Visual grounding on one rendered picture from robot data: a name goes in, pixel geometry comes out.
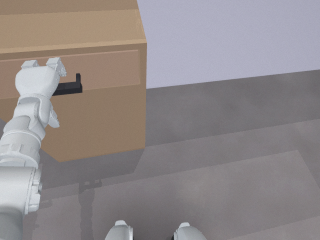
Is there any drawer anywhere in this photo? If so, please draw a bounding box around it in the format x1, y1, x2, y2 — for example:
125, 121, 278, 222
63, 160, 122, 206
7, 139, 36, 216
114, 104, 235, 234
0, 49, 139, 98

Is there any left robot hand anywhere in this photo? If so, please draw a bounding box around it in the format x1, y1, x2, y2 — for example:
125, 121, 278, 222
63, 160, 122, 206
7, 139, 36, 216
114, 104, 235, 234
15, 57, 67, 128

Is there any right robot shin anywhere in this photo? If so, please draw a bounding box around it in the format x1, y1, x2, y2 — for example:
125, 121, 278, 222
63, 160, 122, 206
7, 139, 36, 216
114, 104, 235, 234
178, 222, 190, 229

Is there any left robot forearm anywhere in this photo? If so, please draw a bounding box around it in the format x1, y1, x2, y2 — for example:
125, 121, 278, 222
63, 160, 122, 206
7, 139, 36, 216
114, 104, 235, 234
0, 93, 51, 169

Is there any left robot upper arm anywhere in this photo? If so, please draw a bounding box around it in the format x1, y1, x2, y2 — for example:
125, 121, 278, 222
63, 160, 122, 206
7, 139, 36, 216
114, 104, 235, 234
0, 166, 43, 240

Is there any handle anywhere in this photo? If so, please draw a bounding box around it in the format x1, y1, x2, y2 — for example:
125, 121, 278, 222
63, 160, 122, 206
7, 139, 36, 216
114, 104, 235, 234
52, 73, 83, 96

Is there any right robot thigh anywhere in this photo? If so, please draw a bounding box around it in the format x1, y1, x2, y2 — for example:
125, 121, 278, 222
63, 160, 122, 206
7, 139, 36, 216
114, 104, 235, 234
173, 226, 207, 240

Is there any cabinet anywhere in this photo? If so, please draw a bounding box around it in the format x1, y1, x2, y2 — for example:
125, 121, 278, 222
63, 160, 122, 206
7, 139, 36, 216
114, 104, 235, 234
0, 0, 147, 163

